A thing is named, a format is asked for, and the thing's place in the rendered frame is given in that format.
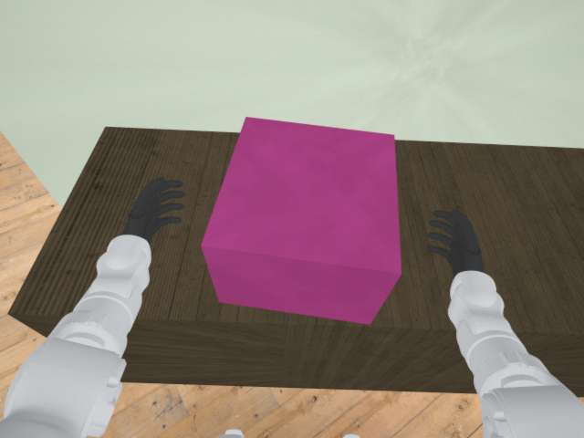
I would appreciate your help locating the left robot upper arm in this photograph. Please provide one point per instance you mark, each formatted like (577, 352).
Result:
(70, 391)

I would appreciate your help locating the left robot hand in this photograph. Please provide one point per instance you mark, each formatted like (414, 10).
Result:
(143, 219)

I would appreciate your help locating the robot right forearm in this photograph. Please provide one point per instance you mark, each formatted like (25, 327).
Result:
(491, 349)

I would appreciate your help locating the robot left forearm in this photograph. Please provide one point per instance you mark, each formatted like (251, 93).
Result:
(105, 314)

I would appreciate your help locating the left robot shin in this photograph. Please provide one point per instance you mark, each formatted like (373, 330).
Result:
(234, 431)

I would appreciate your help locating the right robot hand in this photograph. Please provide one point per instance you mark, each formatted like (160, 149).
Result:
(465, 254)

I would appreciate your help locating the right robot upper arm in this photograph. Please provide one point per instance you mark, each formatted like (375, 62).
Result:
(531, 412)

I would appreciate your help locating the pedestal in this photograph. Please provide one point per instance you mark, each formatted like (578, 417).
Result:
(526, 205)

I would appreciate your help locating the carton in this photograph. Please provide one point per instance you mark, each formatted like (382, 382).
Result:
(307, 221)

